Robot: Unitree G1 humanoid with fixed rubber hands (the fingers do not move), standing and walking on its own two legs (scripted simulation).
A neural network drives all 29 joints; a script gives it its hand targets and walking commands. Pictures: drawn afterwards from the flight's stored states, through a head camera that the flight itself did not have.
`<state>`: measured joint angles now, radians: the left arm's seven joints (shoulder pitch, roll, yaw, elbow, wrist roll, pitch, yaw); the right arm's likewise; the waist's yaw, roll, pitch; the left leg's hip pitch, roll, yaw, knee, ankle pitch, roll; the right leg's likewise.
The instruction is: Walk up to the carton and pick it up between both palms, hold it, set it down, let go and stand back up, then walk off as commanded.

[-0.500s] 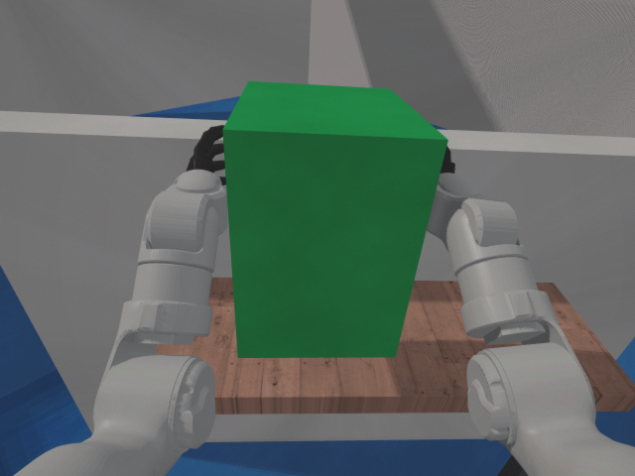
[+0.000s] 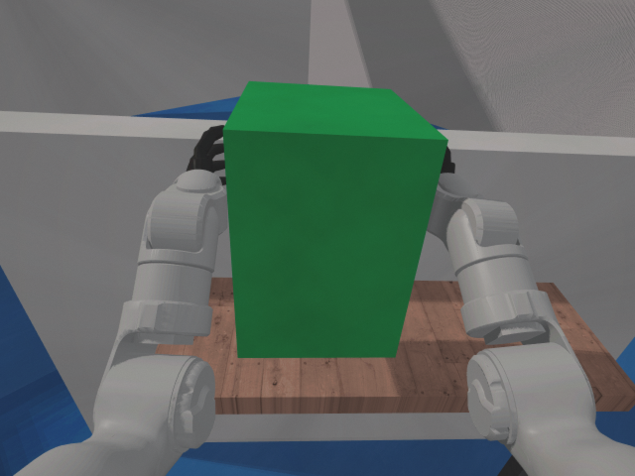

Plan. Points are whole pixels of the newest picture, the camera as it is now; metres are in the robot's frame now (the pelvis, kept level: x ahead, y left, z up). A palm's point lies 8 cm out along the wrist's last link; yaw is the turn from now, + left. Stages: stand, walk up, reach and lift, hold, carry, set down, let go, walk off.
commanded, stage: hold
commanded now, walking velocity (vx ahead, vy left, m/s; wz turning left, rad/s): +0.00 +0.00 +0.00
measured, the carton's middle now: (319, 214) +0.37 +0.00 +0.23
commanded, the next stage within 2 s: none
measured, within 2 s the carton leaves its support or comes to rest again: neither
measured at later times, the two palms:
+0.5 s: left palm (203, 185) +0.37 +0.14 +0.26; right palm (435, 187) +0.38 -0.14 +0.27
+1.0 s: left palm (203, 185) +0.37 +0.14 +0.26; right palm (435, 187) +0.38 -0.14 +0.27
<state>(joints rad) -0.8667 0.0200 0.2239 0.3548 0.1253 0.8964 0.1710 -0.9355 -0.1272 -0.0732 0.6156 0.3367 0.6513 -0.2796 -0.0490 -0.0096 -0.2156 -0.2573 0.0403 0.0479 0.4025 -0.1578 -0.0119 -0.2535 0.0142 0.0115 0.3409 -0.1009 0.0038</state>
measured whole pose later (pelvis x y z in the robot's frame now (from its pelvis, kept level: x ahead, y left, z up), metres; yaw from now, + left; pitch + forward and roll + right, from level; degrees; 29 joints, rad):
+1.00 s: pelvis +0.00 +0.00 +0.00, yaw +0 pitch +1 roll -1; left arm -0.87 0.02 0.22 0.35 0.13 0.90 0.17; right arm -0.94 -0.13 -0.07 0.62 0.34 0.65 -0.28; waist -0.05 -0.01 -0.22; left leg -0.26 0.04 0.05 0.40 -0.16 -0.01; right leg -0.25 0.01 0.01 0.34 -0.10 0.00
